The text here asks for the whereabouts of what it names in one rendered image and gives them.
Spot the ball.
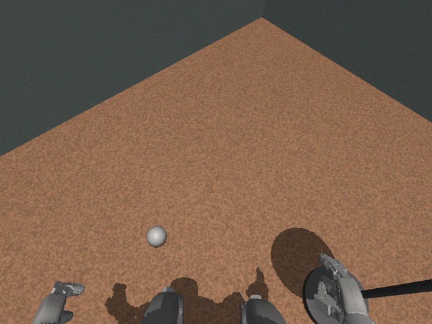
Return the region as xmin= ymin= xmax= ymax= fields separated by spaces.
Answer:
xmin=146 ymin=226 xmax=167 ymax=246

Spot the left robot hand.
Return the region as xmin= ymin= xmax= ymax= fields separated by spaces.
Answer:
xmin=32 ymin=281 xmax=85 ymax=324

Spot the right robot hand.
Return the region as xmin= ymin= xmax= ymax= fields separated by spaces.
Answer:
xmin=314 ymin=253 xmax=368 ymax=324

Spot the floor lamp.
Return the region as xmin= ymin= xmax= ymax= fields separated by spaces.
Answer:
xmin=302 ymin=266 xmax=432 ymax=324

